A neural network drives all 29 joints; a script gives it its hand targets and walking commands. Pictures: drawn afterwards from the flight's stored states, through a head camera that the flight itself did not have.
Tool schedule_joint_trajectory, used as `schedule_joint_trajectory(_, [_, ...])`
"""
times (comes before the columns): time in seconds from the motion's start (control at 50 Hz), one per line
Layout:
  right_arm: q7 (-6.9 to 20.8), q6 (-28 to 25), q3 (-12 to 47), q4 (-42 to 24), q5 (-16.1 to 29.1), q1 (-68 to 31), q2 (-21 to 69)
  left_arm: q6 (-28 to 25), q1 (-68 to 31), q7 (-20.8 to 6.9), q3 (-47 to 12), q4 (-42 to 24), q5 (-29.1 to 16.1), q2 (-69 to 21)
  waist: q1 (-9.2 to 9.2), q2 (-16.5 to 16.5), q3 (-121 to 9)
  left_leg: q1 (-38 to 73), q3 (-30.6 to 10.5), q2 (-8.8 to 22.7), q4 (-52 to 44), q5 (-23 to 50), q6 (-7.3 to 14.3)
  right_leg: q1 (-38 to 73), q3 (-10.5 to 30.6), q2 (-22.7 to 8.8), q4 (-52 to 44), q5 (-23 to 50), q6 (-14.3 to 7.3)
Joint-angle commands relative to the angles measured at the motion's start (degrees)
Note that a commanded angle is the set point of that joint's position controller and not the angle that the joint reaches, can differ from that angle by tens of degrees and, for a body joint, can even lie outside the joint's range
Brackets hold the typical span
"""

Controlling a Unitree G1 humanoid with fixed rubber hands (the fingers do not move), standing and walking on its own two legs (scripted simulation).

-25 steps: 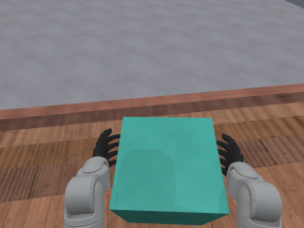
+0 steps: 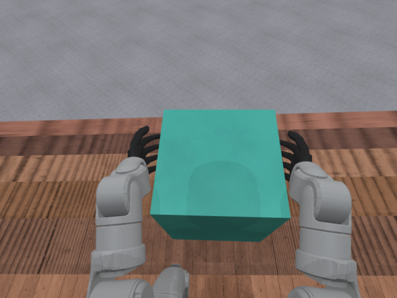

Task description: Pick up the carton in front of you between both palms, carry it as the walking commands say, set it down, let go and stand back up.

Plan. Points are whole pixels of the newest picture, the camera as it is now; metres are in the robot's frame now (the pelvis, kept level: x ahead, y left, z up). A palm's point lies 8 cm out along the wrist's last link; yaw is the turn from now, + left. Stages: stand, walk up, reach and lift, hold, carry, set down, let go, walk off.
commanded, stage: carry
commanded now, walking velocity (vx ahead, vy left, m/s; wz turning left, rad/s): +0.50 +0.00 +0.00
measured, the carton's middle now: (217, 183) +0.35 +0.02 +0.01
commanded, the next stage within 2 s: none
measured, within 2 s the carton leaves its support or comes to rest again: neither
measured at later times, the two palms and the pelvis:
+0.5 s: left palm (187, 65) +0.67 +0.11 +0.08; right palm (302, 68) +0.65 -0.19 +0.08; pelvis +0.33 -0.01 -0.04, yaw -1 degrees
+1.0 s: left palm (202, 60) +1.00 +0.10 -0.12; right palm (274, 63) +1.00 -0.20 -0.14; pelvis +0.68 -0.05 -0.21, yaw -2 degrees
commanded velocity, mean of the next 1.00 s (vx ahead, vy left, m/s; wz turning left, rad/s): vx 0.50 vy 0.00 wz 0.00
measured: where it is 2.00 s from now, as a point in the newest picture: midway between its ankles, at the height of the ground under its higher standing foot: (233, 147)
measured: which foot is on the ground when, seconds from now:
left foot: up 0.00-0.14, down 0.16-0.58, up 0.60-1.00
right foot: down 0.00-0.18, up 0.20-0.56, down 0.58-1.00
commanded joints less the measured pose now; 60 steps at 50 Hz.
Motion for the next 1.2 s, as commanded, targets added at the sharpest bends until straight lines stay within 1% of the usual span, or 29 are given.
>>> schedule_joint_trajectory(0.0, [4.5,-2.6,38.8,-2.4,14.1,-34.9,47.6,0.9,-32.5,-8.1,-41.0,-1.9,-17.2,-50.9,-0.21,-3.6,-24.2,1.1,2.8,-1.9,-15.9,7.5,-0.2,20.1,11.8,-11.4,-5.7,36.8,-4.4])
schedule_joint_trajectory(0.08, [4.8,-1.7,40.6,-5.4,15.8,-36.0,48.0,1.8,-30.8,-7.5,-40.2,-2.7,-15.7,-50.1,-1.27,-9.1,-26.0,14.5,7.8,-4.8,-20.9,18.2,2.4,19.8,4.6,-10.8,1.4,51.2,-2.4])
schedule_joint_trajectory(0.12, [5.0,-0.7,40.9,-6.4,16.9,-33.8,47.3,2.9,-28.8,-7.1,-40.0,-3.9,-14.6,-49.4,-6.63,-6.6,-29.4,24.4,8.8,-7.0,-27.6,15.1,4.1,17.8,1.2,-9.9,14.7,58.3,-0.2])
schedule_joint_trajectory(0.14, [5.2,-0.2,40.6,-6.4,17.0,-31.9,46.6,3.6,-28.8,-6.9,-40.0,-4.6,-14.2,-48.6,-11.35,-3.0,-30.3,35.0,7.4,-5.8,-32.9,20.0,4.1,10.6,0.5,-8.4,25.1,52.6,1.1])
schedule_joint_trajectory(0.16, [5.3,0.3,40.4,-6.2,17.4,-30.9,45.3,4.4,-28.2,-6.7,-39.9,-5.4,-13.5,-48.3,-11.99,7.8,-31.3,47.5,-8.0,3.6,-31.0,35.9,7.1,-4.5,2.4,-2.3,37.9,24.7,3.2])
schedule_joint_trajectory(0.18, [5.4,0.8,40.8,-5.5,18.2,-30.8,45.2,5.1,-25.8,-6.6,-39.1,-5.1,-12.7,-48.2,-9.65,22.1,-32.9,58.5,-28.8,12.6,-34.9,42.2,15.7,-23.4,5.7,6.4,51.6,-12.0,5.5])
schedule_joint_trajectory(0.2, [5.9,1.3,42.2,-6.1,20.1,-31.3,47.4,5.4,-25.7,-6.1,-38.0,-6.4,-11.2,-47.3,-9.97,17.1,-32.8,62.5,-30.9,14.0,-33.5,34.9,17.9,-32.1,11.3,3.0,54.9,-15.2,5.0])
schedule_joint_trajectory(0.26, [8.0,1.2,47.1,-10.7,26.1,-39.7,52.7,5.1,-26.2,-5.3,-35.5,-8.7,-7.9,-46.8,-9.51,1.7,-26.2,50.8,-25.5,12.1,-33.3,26.0,13.3,-32.2,14.3,-2.1,39.2,-9.7,4.2])
schedule_joint_trajectory(0.36, [8.1,-0.3,47.9,-11.1,28.1,-41.4,52.0,3.7,-26.4,-4.9,-36.4,-9.6,-7.0,-45.0,-8.88,6.8,-26.9,42.4,-15.8,11.3,-32.6,33.3,11.2,-21.9,8.2,-1.7,28.4,5.1,4.1])
schedule_joint_trajectory(0.4, [7.6,0.0,46.5,-8.9,26.9,-38.0,50.2,4.0,-26.2,-5.0,-37.3,-9.3,-7.7,-44.3,-11.91,4.8,-24.6,48.5,-11.8,5.3,-27.1,24.0,8.6,-28.9,8.9,-2.2,16.0,23.1,3.9])
schedule_joint_trajectory(0.46, [6.8,0.9,43.6,-4.2,23.8,-31.0,47.7,5.2,-23.6,-5.0,-36.9,-7.6,-7.8,-42.4,-11.09,4.6,-19.5,31.2,-5.2,1.4,-25.4,5.2,6.3,-7.4,4.8,0.5,-2.8,40.0,5.1])
schedule_joint_trajectory(0.52, [6.2,2.0,40.5,-1.1,20.9,-29.7,45.9,6.2,-23.6,-5.0,-35.9,-5.1,-8.2,-40.8,-6.40,6.6,-16.3,27.2,-2.4,1.0,-16.5,4.1,3.5,2.3,2.5,-0.4,-9.2,43.9,4.0])
schedule_joint_trajectory(0.54, [5.9,2.2,39.7,-0.4,20.1,-29.0,45.7,6.5,-22.8,-5.0,-35.5,-4.2,-8.4,-40.3,1.04,6.3,-23.1,25.0,0.0,2.5,-5.1,20.6,1.5,17.0,-0.5,1.1,0.4,43.1,3.2])
schedule_joint_trajectory(0.56, [5.4,2.3,39.1,-0.7,19.4,-29.1,45.2,6.7,-23.7,-5.2,-35.3,-4.3,-9.2,-39.8,6.10,1.9,-24.6,23.0,2.2,1.3,11.0,21.2,-0.8,21.1,3.5,-2.0,-3.9,35.0,2.4])
schedule_joint_trajectory(0.58, [4.8,3.0,37.5,-0.7,17.8,-31.4,44.2,6.9,-25.0,-5.3,-34.9,-2.8,-9.8,-39.0,4.44,-11.3,-21.3,8.4,2.8,-6.0,27.2,-18.9,-3.1,28.1,10.3,-8.0,1.8,46.7,2.1])
schedule_joint_trajectory(0.6, [4.0,4.0,35.1,0.5,16.1,-31.5,42.7,7.1,-26.8,-5.0,-35.5,-0.8,-11.9,-38.7,-0.94,-16.8,-23.2,-2.7,-3.4,-6.3,31.1,-21.5,-3.4,33.8,25.1,-14.5,7.4,56.4,-1.0])
schedule_joint_trajectory(0.66, [2.3,4.2,32.8,-0.9,13.4,-31.8,42.2,6.4,-32.9,-5.6,-39.1,-3.1,-18.2,-46.8,-0.74,-1.7,-24.8,-7.0,-7.1,-0.6,19.7,-8.8,-2.2,22.6,40.1,-18.2,-1.4,14.2,-8.5])
schedule_joint_trajectory(0.7, [3.0,2.6,33.5,-2.8,13.6,-35.4,46.3,4.8,-38.8,-6.9,-41.6,-5.4,-21.2,-53.0,-0.96,-1.5,-22.1,-2.6,-7.8,1.2,8.0,-8.4,-3.0,11.7,40.2,-19.9,-1.0,15.5,-11.7])
schedule_joint_trajectory(0.78, [4.7,-2.3,38.3,-3.3,14.8,-34.6,52.4,1.1,-36.7,-8.4,-44.1,-4.6,-21.4,-58.4,0.13,-5.4,-26.2,-2.2,-3.3,-0.3,4.6,3.2,-1.6,15.4,30.6,-16.0,5.5,32.2,-8.5])
schedule_joint_trajectory(0.82, [5.0,-4.1,39.7,-3.3,14.7,-30.7,52.7,-0.3,-32.4,-8.7,-45.1,-4.0,-20.7,-58.9,3.12,-1.6,-27.3,-10.4,-2.2,-1.4,-9.6,19.7,-0.6,24.8,23.7,-7.9,13.5,29.1,-5.0])
schedule_joint_trajectory(0.9, [5.5,-6.3,40.9,-5.5,13.5,-25.8,50.1,-2.7,-25.5,-8.9,-46.1,-3.8,-19.1,-56.2,5.72,-1.7,-22.4,7.2,4.2,-5.4,-34.0,35.6,-0.9,14.0,17.8,-2.9,15.6,20.6,-4.2])
schedule_joint_trajectory(0.94, [5.2,-6.7,41.0,-7.6,13.1,-25.1,47.0,-3.4,-23.5,-8.7,-46.5,-4.0,-19.1,-54.0,3.78,-5.2,-20.7,19.4,6.3,-6.6,-37.4,39.0,0.5,6.4,14.6,-2.5,18.7,17.7,-2.5])
schedule_joint_trajectory(0.98, [4.6,-6.5,40.4,-8.2,12.9,-22.4,43.3,-3.3,-21.8,-8.0,-46.7,-4.6,-18.0,-51.4,-8.12,-5.6,-28.7,39.4,7.5,-6.9,-32.4,39.0,2.8,1.7,8.3,-4.3,37.6,36.9,1.6])
schedule_joint_trajectory(1.0, [4.3,-6.3,39.8,-7.6,12.3,-20.1,41.5,-2.9,-22.9,-7.5,-46.0,-5.1,-17.3,-49.7,-14.77,4.4,-28.1,47.1,3.5,-3.3,-36.9,34.9,5.9,-5.1,5.1,-1.9,56.0,31.2,4.4])
schedule_joint_trajectory(1.02, [4.1,-5.6,39.5,-6.7,12.4,-19.2,39.4,-2.5,-22.5,-6.8,-44.6,-5.0,-16.3,-48.2,-11.24,15.5,-27.1,58.3,-8.1,7.3,-26.8,57.3,9.9,-23.0,5.8,4.2,71.6,-19.6,6.2])
schedule_joint_trajectory(1.04, [3.9,-4.9,40.5,-5.0,14.0,-18.3,39.1,-1.8,-18.7,-5.9,-41.6,-4.3,-14.3,-44.7,-7.51,12.4,-32.5,65.0,-25.1,14.3,-26.6,49.8,14.0,-31.7,11.8,3.4,71.4,-19.7,6.0])
schedule_joint_trajectory(1.08, [4.2,-4.4,43.7,-6.8,18.6,-23.5,42.5,-0.9,-15.8,-4.2,-36.9,-4.0,-10.5,-42.7,-8.66,3.7,-30.4,57.1,-35.9,17.3,-32.9,18.7,19.4,-36.3,15.1,-0.9,64.0,-16.1,5.6])
schedule_joint_trajectory(1.1, [4.7,-4.2,45.3,-7.3,20.9,-25.6,44.6,-0.8,-15.6,-3.7,-35.5,-4.3,-9.0,-42.4,-6.51,-4.6,-26.4,48.9,-33.1,15.0,-32.8,16.6,16.6,-34.8,16.2,-2.9,54.1,-9.2,5.4])
schedule_joint_trajectory(1.18, [6.5,-5.9,47.4,-7.1,25.1,-33.7,51.2,-2.6,-19.1,-4.0,-35.5,-4.8,-7.0,-45.0,-7.67,1.1,-19.8,29.1,-24.1,10.4,-35.5,22.5,14.4,-21.8,10.2,-2.4,32.2,-3.7,7.2])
